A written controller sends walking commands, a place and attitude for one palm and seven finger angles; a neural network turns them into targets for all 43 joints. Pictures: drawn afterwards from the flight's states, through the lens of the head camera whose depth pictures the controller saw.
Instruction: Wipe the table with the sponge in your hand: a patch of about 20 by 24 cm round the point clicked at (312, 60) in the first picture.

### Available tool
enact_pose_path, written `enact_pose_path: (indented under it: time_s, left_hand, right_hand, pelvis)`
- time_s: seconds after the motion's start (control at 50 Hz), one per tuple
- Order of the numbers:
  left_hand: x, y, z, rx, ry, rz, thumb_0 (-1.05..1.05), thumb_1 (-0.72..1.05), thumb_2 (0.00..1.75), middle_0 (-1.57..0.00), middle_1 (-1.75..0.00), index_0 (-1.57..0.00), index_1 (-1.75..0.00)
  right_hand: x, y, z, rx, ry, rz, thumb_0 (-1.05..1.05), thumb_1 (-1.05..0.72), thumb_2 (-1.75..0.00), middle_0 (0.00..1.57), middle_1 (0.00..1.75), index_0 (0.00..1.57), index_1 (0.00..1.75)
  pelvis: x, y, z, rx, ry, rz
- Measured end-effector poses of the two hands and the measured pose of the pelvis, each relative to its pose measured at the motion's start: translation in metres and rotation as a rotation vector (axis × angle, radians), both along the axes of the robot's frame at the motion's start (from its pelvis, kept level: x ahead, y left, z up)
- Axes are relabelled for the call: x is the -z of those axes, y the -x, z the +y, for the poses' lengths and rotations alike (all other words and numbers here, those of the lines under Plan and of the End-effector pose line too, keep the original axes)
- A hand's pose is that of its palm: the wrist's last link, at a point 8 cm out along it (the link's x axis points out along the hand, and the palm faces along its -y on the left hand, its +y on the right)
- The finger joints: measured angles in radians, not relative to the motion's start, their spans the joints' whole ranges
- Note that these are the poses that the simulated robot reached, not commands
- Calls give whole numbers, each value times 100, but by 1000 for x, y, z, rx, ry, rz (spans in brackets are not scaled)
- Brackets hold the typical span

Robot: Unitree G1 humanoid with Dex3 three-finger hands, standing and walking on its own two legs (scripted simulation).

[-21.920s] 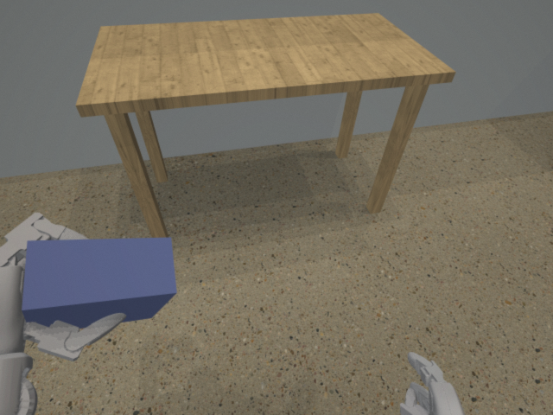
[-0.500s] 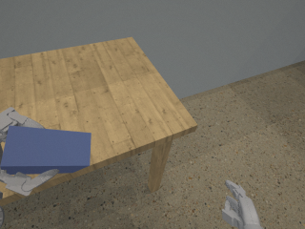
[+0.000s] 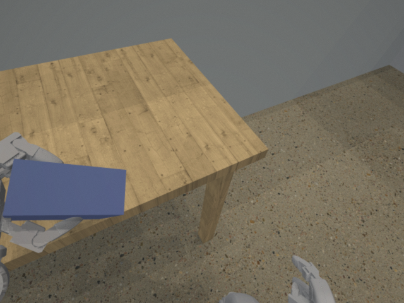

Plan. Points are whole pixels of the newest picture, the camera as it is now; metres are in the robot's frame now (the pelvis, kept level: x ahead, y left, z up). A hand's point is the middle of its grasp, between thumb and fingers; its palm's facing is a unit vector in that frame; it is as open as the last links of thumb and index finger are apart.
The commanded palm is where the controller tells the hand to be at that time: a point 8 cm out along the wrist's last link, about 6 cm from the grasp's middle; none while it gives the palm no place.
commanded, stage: shuffle to correct the standing spot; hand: left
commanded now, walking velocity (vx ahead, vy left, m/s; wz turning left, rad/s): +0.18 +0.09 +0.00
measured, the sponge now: (82, 196) +0.25 +0.19 +0.14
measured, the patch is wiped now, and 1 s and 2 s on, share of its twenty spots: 0.00 0.00 0.00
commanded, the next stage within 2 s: come to a stop and stand still in 0.12 s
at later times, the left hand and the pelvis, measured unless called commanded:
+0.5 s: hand out of the picture +0.26 +0.31 +0.18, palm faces +0.42 -0.81 -0.41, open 10.3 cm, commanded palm +0.17 +0.35 +0.19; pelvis +0.03 +0.06 -0.01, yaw +3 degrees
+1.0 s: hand out of the picture +0.24 +0.32 +0.19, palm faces +0.38 -0.84 -0.38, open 10.3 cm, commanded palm +0.17 +0.37 +0.19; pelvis +0.04 +0.07 +0.01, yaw +6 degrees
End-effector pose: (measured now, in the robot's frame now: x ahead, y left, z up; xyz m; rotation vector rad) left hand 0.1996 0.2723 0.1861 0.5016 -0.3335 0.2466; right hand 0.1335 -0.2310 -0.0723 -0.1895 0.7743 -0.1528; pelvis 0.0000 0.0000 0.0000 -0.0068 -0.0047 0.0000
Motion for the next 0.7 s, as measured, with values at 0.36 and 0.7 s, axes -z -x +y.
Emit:
enact_pose_path:
  time_s: [0.36,0.7]
  left_hand:
    - [14,9,67,-185,96,46,-1,-54,102,-73,-131,-76,-129]
    - [-19,13,92,-133,-33,29,-1,-54,102,-73,-131,-76,-129]
  right_hand:
    - [-3,-50,32,-82,85,15,1,-91,-90,20,30,20,30]
    - [-3,-77,113,-162,-84,-31,1,-90,-90,21,30,21,30]
  pelvis:
    - [-5,-31,50,-46,-54,-9]
    - [-8,-43,71,-72,-16,-9]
